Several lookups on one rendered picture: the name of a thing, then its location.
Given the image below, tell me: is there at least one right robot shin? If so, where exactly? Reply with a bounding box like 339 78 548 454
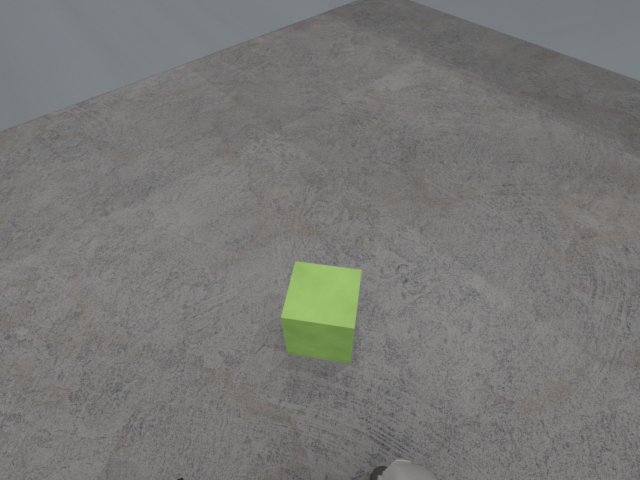
385 460 411 471

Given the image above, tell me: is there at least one carton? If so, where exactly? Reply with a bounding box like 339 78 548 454
281 261 362 364

